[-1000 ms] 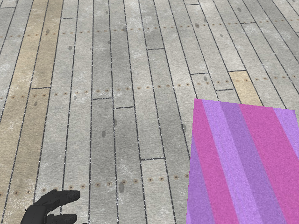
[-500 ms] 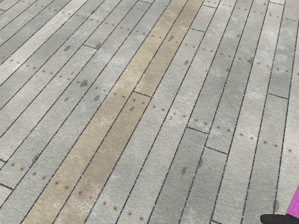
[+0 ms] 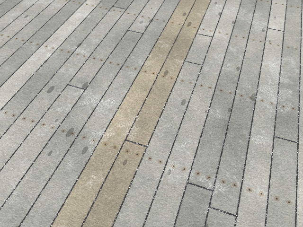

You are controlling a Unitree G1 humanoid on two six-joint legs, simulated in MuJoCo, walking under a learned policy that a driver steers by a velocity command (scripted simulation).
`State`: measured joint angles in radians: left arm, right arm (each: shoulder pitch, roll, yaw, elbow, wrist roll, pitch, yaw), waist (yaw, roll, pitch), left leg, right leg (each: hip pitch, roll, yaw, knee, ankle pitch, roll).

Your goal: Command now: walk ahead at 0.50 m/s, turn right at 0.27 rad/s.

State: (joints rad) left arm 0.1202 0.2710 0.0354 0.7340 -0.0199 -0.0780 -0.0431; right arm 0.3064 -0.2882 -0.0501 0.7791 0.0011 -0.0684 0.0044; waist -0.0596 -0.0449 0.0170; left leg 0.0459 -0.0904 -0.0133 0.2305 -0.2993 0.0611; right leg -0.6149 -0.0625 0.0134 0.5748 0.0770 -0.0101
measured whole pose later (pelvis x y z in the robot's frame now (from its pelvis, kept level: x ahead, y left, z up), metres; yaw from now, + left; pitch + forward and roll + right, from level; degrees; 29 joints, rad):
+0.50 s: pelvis +0.29 -0.05 +0.00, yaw -16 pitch +2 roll +0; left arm 0.36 0.29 0.06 0.75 -0.03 -0.04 0.01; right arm 0.05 -0.28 -0.03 0.67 0.00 -0.10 0.02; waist 0.08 0.03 0.03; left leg -0.58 0.02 -0.11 0.52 0.05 -0.06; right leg -0.09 0.12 0.19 0.38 -0.31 -0.07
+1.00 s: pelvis +0.57 -0.11 +0.00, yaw -10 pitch +2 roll +1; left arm 0.03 0.27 0.02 0.65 -0.01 -0.10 -0.02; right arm 0.44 -0.28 -0.06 0.80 0.03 -0.04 -0.01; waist -0.12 -0.03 0.01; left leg -0.08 -0.08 -0.18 0.39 -0.33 0.02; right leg -0.47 0.00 0.09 0.48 -0.04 0.02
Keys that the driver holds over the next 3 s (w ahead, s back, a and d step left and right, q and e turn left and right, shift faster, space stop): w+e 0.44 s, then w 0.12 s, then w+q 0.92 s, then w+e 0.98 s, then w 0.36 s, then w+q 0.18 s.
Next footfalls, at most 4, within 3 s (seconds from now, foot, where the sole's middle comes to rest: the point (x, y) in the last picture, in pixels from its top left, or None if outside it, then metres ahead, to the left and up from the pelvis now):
0.10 right None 0.23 -0.12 -0.78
0.58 left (144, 214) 0.54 0.02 -0.78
1.04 right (201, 177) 0.71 -0.26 -0.78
1.52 left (141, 132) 0.99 0.01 -0.78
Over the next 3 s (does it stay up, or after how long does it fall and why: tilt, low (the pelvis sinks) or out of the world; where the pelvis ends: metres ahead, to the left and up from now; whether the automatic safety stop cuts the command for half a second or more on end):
stays up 1.63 -0.18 0.00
